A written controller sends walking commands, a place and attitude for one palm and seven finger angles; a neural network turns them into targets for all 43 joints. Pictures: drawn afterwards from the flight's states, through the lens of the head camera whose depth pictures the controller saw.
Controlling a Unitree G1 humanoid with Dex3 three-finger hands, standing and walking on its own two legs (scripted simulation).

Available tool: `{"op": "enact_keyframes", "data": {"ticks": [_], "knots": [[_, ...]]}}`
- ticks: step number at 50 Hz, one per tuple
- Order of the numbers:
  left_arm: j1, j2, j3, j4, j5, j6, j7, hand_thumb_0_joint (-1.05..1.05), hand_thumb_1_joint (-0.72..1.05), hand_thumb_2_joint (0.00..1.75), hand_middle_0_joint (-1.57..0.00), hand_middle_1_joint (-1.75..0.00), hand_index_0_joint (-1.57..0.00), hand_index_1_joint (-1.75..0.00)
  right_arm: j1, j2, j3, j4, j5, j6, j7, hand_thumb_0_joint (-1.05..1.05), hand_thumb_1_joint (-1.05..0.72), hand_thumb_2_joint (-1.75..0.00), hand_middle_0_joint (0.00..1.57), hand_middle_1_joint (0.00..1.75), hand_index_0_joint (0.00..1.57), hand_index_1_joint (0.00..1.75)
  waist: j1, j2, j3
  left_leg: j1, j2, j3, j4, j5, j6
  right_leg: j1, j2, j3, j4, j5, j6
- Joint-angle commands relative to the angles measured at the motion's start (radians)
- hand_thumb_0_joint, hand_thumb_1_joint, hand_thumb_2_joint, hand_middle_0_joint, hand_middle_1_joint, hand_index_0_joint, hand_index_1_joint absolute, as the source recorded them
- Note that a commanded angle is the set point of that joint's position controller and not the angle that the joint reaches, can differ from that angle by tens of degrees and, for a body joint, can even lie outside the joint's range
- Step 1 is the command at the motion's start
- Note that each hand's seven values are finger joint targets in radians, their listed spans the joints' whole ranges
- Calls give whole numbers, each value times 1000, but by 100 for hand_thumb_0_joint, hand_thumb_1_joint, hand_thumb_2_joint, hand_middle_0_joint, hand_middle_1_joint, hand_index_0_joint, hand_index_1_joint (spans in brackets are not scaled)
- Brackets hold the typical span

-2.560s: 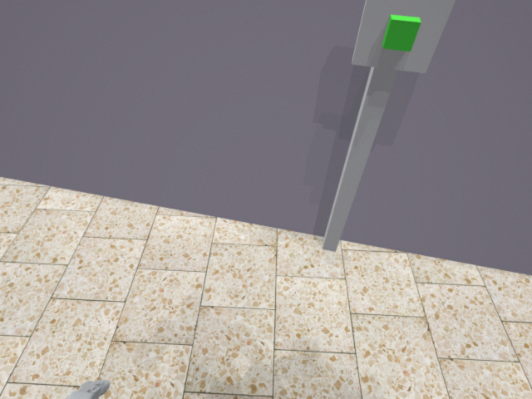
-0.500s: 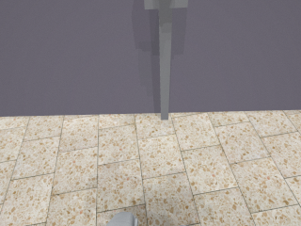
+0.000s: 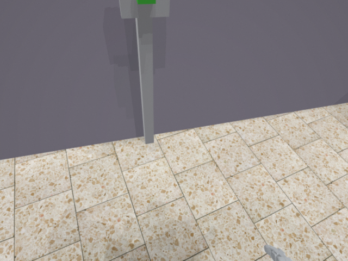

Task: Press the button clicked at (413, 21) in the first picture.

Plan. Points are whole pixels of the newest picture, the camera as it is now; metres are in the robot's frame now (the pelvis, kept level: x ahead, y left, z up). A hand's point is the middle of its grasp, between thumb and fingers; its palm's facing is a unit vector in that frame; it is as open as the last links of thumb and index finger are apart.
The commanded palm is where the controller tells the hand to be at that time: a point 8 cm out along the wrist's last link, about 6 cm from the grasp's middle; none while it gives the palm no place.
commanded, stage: walk to a spot facing it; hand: left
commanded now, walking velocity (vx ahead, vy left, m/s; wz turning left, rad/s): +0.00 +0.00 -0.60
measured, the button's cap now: out of the picture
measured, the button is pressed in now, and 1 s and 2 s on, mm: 0 0 0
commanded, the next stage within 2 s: none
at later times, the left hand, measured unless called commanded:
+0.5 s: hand (110, 260) +0.14 +0.17 -0.16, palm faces -0.37 -0.91 -0.19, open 7.4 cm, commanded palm none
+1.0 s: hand out of the picture +0.13 +0.13 -0.16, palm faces -0.50 -0.84 -0.20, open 7.4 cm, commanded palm none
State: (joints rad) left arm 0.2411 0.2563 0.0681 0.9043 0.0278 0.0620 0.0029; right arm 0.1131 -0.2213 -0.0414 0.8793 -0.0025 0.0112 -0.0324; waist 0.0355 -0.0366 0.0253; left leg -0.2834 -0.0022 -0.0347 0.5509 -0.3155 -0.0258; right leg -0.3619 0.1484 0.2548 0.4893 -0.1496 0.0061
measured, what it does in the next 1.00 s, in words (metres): steps on the spot, turning right: right foot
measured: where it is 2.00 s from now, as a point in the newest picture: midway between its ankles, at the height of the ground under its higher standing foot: (203, 243)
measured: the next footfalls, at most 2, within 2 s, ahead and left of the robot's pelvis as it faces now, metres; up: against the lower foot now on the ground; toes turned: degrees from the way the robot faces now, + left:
right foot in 0.58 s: -0.05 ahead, -0.11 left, +0.00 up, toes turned -30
left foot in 1.10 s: +0.22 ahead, +0.00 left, +0.00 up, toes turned -36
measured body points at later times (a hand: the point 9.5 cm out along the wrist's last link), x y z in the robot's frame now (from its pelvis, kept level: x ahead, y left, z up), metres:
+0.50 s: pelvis -0.02 +0.02 +0.00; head +0.02 +0.02 +0.45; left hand +0.16 +0.22 -0.14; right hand -0.12 -0.21 -0.14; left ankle -0.01 +0.11 -0.73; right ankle -0.08 -0.10 -0.69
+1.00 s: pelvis +0.03 -0.03 +0.01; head +0.04 -0.03 +0.46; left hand +0.16 +0.17 -0.14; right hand -0.02 -0.31 -0.12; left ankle +0.16 +0.06 -0.69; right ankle -0.08 -0.09 -0.73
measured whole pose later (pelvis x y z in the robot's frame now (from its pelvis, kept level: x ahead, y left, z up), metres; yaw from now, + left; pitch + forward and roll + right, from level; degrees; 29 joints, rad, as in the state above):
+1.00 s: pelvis +0.03 -0.03 +0.01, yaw -36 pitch +0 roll -1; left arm 0.36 0.19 0.05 0.98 0.03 -0.02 -0.01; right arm 0.15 -0.24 -0.07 0.91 -0.03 0.01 0.02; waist 0.05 0.01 0.01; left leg -0.51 0.10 0.03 0.87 -0.30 -0.10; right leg -0.10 0.06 0.09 0.38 -0.28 -0.03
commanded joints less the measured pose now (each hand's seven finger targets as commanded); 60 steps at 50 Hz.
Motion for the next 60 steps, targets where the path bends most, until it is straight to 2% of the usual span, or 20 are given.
{"op": "enact_keyframes", "data": {"ticks": [1,4,7,20,24,27,28,29,30,31,32,37,47,51,53,54,55,56,57,60], "knots": [[-53,115,45,-112,-1,-21,-7,0,90,90,-20,-30,-20,-30,103,-271,-58,-66,-10,-16,-13,0,-90,-90,20,30,20,30,-67,272,-34,142,488,-426,-353,-12,154,-293,-60,-118,502,-403,41],[28,129,66,-58,15,-5,-31,0,90,90,-20,-30,-20,-30,-39,-162,-24,-102,-17,-24,-15,0,-90,-90,20,30,20,30,24,153,15,-7,304,-146,-322,73,122,-218,-104,-154,783,-218,63],[33,87,51,-49,8,-3,-39,0,90,90,-20,-30,-20,-30,36,-134,-20,-78,-13,-32,-16,0,-90,-90,20,30,20,30,2,174,-10,120,238,11,-254,290,97,-279,-125,-198,816,-158,77],[-140,38,28,-84,-5,8,-40,0,90,90,-20,-30,-20,-30,222,-158,-50,22,-21,-29,-9,0,-90,-90,20,30,20,30,-82,207,6,214,375,83,-236,365,174,-186,-221,-287,471,-269,73],[-145,20,21,-91,-6,-8,-37,0,90,90,-20,-30,-20,-30,223,-182,-64,43,-26,-26,-1,0,-90,-90,20,30,20,30,-86,227,-45,220,398,133,-162,438,161,-68,-198,-333,291,-296,41],[-84,45,27,-75,-6,-29,-28,0,90,90,-20,-30,-20,-30,229,-179,-66,51,-20,-21,10,0,-90,-90,20,30,20,30,-51,167,-100,152,370,227,2,438,75,134,-174,-358,22,-110,7],[1,106,37,-54,-2,-44,-18,0,90,90,-20,-30,-20,-30,234,-157,-59,41,-10,-18,17,0,-90,-90,20,30,20,30,-3,44,-148,16,343,275,181,322,11,333,-262,-250,-102,32,-31],[61,230,59,-37,5,-58,0,0,90,90,-20,-30,-20,-30,214,-70,-34,-8,-11,-13,22,0,-90,-90,20,30,20,30,20,-280,-156,-303,184,288,424,-248,-54,491,-523,126,-145,382,-129],[91,253,66,-26,-16,-45,14,0,90,90,-20,-30,-20,-30,141,-90,-30,-37,-14,2,11,0,-90,-90,20,30,20,30,46,-249,-154,-345,143,145,562,-339,-55,422,-575,145,-115,590,-205],[73,219,61,-28,-16,-44,18,0,90,90,-20,-30,-20,-30,127,-85,-31,-43,-14,8,8,0,-90,-90,20,30,20,30,26,-166,-124,-376,163,82,608,-268,-49,419,-525,52,-115,496,-213],[34,186,63,-35,-17,-46,23,0,90,90,-20,-30,-20,-30,109,-85,-30,-39,-17,12,11,0,-90,-90,20,30,20,30,18,-230,-115,-404,169,74,618,-209,-52,415,-467,58,-141,367,-186],[-15,130,32,-37,-16,-83,3,0,90,90,-20,-30,-20,-30,122,-103,-48,7,-31,8,36,0,-90,-90,20,30,20,30,-31,-70,-6,-349,154,76,584,5,-79,264,-357,-18,-232,46,-153],[125,136,32,11,-1,-111,-4,0,90,90,-20,-30,-20,-30,-67,-91,-42,-88,-23,-32,51,0,-90,-90,20,30,20,30,22,-101,49,-377,111,63,319,8,-70,293,-358,130,-262,-107,-201],[109,149,37,11,1,-105,-1,0,90,90,-20,-30,-20,-30,-67,-82,-34,-105,-13,-49,48,0,-90,-90,20,30,20,30,10,-123,51,-186,71,72,136,-17,-44,198,-348,141,-209,-38,-188],[69,149,41,7,-3,-102,-1,0,90,90,-20,-30,-20,-30,42,-91,-39,-74,-10,-60,38,0,-90,-90,20,30,20,30,-48,-87,15,55,44,91,-22,51,-35,84,-302,113,-116,-27,-152],[51,122,39,1,-7,-102,-3,0,90,90,-20,-30,-20,-30,165,-134,-46,-34,-10,-69,22,0,-90,-90,20,30,20,30,-102,-13,-32,274,64,72,-121,76,-26,-24,-229,60,28,-7,-114],[68,63,31,-12,-21,-97,-15,0,90,90,-20,-30,-20,-30,306,-243,-68,6,-22,-76,9,0,-90,-90,20,30,20,30,-154,246,-151,489,292,-164,-200,-90,20,-169,-103,-77,307,-192,-61],[104,27,22,-27,-20,-100,-24,0,90,90,-20,-30,-20,-30,374,-307,-74,17,-24,-72,9,0,-90,-90,20,30,20,30,-146,419,-180,522,523,-434,-311,-198,91,-331,-63,-205,584,-441,-13],[85,65,29,-19,-11,-95,-24,0,90,90,-20,-30,-20,-30,303,-283,-68,-6,-18,-59,10,0,-90,-90,20,30,20,30,-132,315,-112,368,541,-444,-353,-331,119,-319,-145,-170,682,-409,-17],[57,50,44,15,9,-71,-50,0,90,90,-20,-30,-20,-30,145,-128,-23,-26,-19,-73,7,0,-90,-90,20,30,20,30,-47,166,108,57,390,-165,-414,-260,48,-272,-213,-221,767,-192,-5]]}}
